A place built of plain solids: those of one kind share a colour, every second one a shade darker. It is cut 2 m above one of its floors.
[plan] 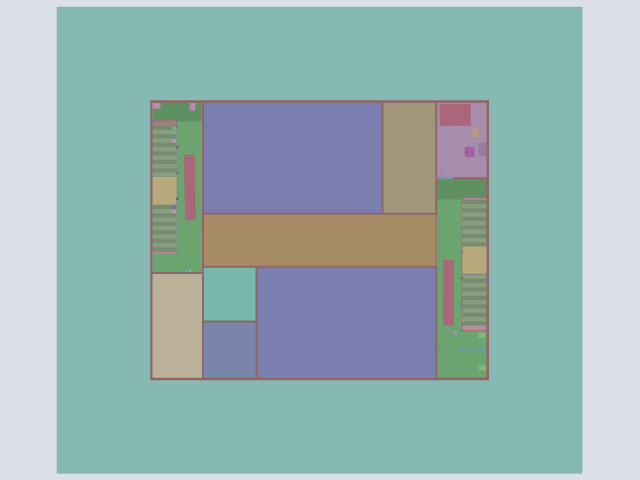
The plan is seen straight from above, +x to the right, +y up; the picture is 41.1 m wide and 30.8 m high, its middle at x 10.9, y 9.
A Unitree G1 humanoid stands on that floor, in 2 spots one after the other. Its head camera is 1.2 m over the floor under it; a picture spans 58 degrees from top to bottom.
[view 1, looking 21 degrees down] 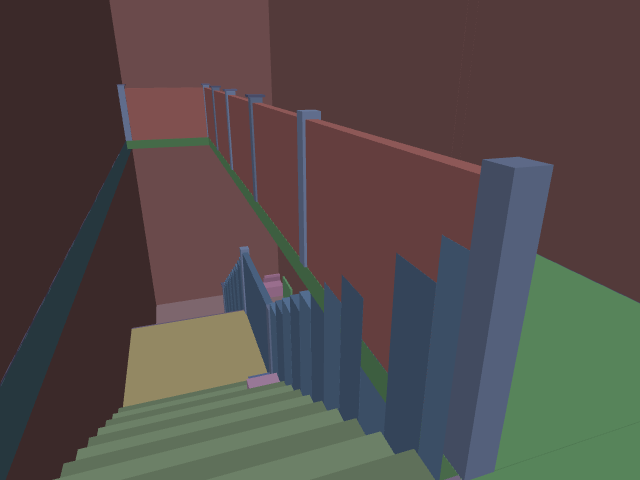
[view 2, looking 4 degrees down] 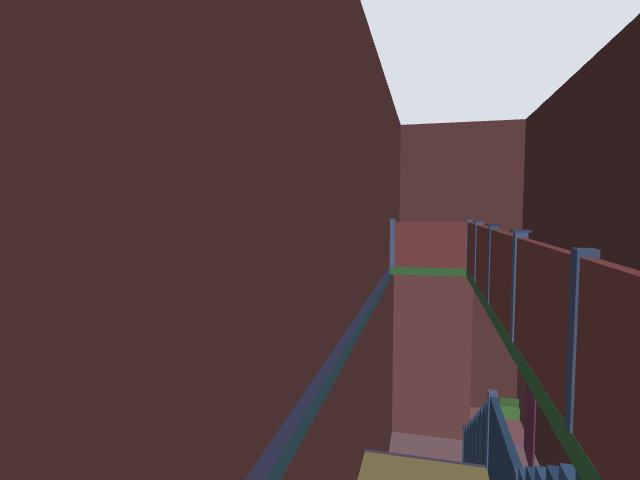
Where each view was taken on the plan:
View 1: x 0.93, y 7.44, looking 71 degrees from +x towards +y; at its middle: stair_guard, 2.54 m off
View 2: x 20.81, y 12.40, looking -76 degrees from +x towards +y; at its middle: wall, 3.19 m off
